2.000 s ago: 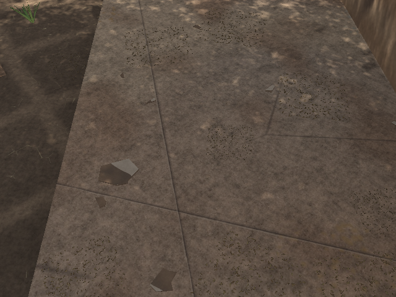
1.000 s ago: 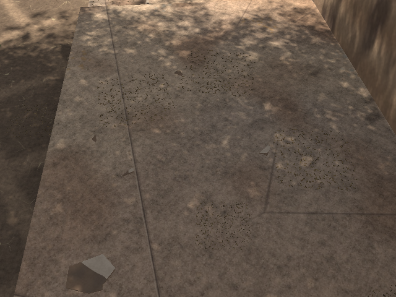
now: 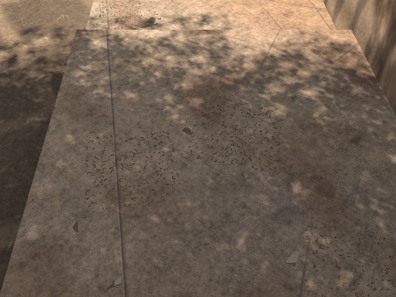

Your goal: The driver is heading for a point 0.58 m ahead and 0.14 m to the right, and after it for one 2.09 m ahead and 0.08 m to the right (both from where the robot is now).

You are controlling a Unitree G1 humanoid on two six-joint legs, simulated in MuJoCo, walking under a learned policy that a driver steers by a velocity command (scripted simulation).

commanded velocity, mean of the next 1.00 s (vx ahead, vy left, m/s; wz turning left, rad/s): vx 0.41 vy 0.00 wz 0.00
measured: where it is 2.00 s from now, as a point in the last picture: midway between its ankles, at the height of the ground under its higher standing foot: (219, 269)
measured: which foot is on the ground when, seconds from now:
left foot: down 0.00-0.46, up 0.48-0.90, down 0.92-1.00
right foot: up 0.00-0.42, down 0.44-0.96, up 0.98-1.00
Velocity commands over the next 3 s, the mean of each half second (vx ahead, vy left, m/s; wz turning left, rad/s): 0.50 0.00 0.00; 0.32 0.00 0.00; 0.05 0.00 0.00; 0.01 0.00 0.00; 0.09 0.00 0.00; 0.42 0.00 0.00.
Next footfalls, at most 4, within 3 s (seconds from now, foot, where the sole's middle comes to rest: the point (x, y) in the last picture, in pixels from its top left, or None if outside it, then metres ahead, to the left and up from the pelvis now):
0.44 right None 0.42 -0.15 -0.77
0.92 left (183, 246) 0.65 0.07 -0.77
1.22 right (255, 270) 0.57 -0.18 -0.77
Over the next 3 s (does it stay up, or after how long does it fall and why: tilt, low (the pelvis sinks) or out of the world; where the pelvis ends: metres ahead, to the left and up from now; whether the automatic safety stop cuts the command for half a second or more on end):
stays up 0.85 -0.05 -0.02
